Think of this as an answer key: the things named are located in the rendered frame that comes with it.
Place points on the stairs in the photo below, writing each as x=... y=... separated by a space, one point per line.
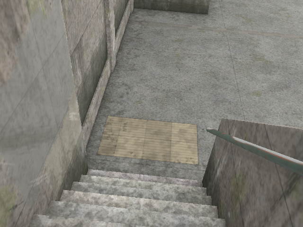
x=117 y=199

